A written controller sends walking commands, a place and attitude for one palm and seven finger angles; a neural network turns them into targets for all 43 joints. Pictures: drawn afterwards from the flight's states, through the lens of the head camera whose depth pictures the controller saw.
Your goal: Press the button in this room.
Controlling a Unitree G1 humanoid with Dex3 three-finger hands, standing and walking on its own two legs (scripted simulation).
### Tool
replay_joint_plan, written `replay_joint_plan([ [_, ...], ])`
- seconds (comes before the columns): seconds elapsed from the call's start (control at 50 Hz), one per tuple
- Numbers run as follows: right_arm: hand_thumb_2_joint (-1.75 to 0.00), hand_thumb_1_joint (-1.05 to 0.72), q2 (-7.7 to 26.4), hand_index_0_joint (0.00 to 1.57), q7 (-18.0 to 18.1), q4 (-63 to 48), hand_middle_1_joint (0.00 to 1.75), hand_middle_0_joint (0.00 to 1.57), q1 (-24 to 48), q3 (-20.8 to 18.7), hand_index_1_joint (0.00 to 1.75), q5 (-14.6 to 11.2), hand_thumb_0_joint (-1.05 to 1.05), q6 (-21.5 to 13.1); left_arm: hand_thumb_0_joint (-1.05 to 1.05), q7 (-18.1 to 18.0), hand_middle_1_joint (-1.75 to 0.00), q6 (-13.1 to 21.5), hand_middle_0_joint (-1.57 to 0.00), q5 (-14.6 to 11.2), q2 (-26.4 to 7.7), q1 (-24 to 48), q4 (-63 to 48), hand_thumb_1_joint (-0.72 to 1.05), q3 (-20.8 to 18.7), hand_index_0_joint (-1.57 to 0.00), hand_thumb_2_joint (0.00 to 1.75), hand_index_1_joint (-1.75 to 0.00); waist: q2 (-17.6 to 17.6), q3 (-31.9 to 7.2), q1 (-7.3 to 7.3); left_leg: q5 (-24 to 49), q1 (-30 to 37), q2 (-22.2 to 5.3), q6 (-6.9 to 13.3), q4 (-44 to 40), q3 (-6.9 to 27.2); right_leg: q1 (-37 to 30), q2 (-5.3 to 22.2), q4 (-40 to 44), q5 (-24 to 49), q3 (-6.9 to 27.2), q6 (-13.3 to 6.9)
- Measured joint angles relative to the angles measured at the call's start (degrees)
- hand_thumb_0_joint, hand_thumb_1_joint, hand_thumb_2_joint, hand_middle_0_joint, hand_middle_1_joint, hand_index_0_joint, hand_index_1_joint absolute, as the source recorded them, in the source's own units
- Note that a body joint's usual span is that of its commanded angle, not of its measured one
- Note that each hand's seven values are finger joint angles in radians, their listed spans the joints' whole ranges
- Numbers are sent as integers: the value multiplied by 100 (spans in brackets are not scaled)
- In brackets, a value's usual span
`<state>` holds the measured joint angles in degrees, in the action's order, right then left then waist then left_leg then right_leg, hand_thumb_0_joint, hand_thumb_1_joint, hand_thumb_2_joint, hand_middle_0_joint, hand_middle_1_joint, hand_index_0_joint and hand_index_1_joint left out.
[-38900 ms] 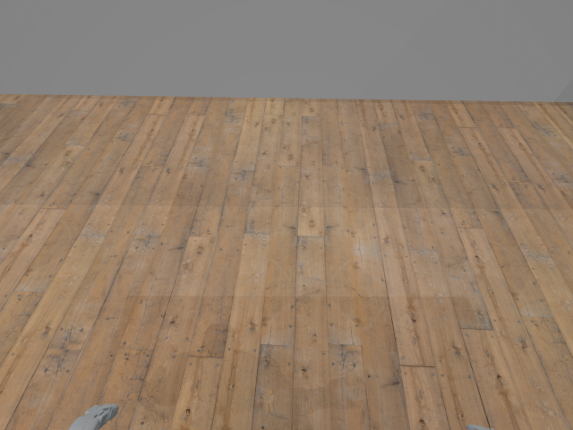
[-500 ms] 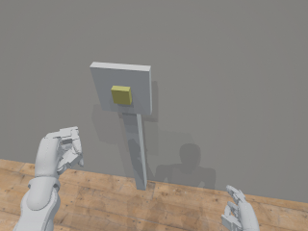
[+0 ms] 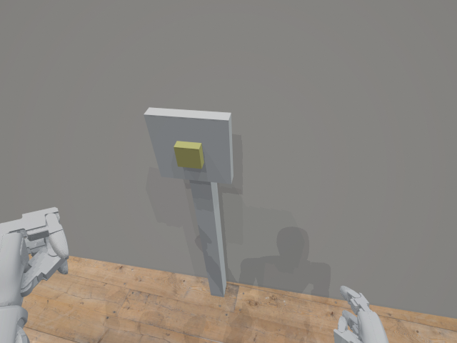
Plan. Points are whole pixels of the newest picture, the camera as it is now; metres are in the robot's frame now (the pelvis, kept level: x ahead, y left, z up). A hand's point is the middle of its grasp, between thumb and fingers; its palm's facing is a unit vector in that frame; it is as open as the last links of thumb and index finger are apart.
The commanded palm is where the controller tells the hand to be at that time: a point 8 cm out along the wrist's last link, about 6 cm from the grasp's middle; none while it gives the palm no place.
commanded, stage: draw the hand back to the body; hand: left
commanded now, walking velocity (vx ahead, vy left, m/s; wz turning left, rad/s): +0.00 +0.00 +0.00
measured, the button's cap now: (189, 154) +0.49 +0.16 +0.08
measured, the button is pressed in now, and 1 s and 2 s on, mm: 0 0 0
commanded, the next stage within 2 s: step back with the hand held close in 0.26 s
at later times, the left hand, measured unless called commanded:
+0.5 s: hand (58, 251) +0.17 +0.25 +0.17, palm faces +0.45 -0.79 -0.41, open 3.1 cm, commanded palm +0.11 +0.28 +0.17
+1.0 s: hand (24, 308) +0.11 +0.26 +0.15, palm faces +0.40 -0.79 -0.46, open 3.1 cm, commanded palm +0.05 +0.29 +0.17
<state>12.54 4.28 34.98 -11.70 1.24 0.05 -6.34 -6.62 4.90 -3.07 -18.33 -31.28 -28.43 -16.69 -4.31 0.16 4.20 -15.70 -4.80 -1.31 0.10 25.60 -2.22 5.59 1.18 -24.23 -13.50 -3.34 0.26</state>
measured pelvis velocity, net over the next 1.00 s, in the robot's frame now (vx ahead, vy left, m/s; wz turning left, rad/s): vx -0.08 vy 0.01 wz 0.00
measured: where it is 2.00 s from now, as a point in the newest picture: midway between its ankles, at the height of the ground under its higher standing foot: outside the picture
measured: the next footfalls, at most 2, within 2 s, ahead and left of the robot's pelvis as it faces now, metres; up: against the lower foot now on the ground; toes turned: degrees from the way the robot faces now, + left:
right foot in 1.48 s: -0.25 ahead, -0.11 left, +0.00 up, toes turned -3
left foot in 1.64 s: -0.11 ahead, +0.10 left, +0.00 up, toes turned -1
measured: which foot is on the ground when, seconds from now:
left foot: down 0.00-1.00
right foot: down 0.00-1.00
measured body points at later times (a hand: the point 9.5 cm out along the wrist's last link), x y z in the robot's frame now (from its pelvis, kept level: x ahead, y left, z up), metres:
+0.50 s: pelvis -0.01 +0.00 +0.00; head -0.02 -0.02 +0.45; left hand +0.14 +0.29 +0.19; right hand +0.17 -0.22 -0.08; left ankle -0.01 +0.11 -0.74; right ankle +0.00 -0.12 -0.74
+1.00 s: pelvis -0.08 +0.01 -0.02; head -0.07 +0.02 +0.43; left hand +0.08 +0.30 +0.18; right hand +0.11 -0.22 -0.08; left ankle -0.01 +0.11 -0.74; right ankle +0.00 -0.12 -0.74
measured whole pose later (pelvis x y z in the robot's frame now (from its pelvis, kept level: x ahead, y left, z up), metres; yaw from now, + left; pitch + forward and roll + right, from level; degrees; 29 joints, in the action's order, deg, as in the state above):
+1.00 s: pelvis -0.08 +0.01 -0.02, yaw +0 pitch -1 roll -1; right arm 11.6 4.3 29.6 -10.8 0.2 -0.3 -2.3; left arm -8.4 12.0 -0.7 -20.7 -35.4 -33.7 -21.8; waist -0.3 1.2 0.6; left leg -13.6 -22.2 -0.6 2.1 36.4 -2.8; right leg 22.3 2.3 -33.3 -10.1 -2.5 1.3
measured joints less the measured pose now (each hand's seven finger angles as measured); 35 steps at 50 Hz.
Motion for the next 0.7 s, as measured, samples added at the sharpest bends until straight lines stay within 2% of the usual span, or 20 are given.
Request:
replay_joint_plan([
  [0.08,-90,-90,9,20,6,0,30,20,23,-24,30,-3,2,-30,1,-21,-150,54,-131,9,25,-68,-47,89,-90,-130,90,-150,-12,19,40,6,-1,-9,-4,15,16,-17,-9,10,14,-15,-4],
  [0.18,-90,-90,5,20,31,23,30,20,56,-22,30,7,2,-54,1,-46,-150,20,-131,32,157,70,91,89,14,-130,90,-150,5,97,63,52,-21,-10,-9,10,37,-2,-10,12,48,-36,-16],
  [0.4,-90,-90,-56,20,60,96,30,20,-15,0,30,19,2,-162,1,-80,-150,100,-131,37,73,87,47,89,25,-130,90,-150,39,158,-4,84,-5,-53,-35,-6,28,-30,-56,74,112,-26,-44],
  [0.52,-90,-90,34,20,-42,-73,30,20,88,-5,30,34,2,223,1,-52,-150,380,-131,69,27,135,231,89,-311,-130,90,-150,-6,114,-226,152,-490,-87,-2,80,62,321,-94,256,314,-58,-17],
  [0.62,-90,-90,107,20,-53,-230,30,20,148,-145,30,8,2,511,1,-16,-150,397,-131,94,-28,-241,-38,89,-181,-130,90,-150,116,205,-384,226,-807,-12,60,112,-16,695,-14,146,378,21,48],
  [0.7,-90,-90,98,20,-15,-346,30,20,127,-235,30,-29,2,644,1,-28,-150,418,-131,103,-251,-495,-362,89,-223,-130,90,-150,265,258,-438,239,-1001,53,108,227,-56,940,59,-64,352,65,93],
])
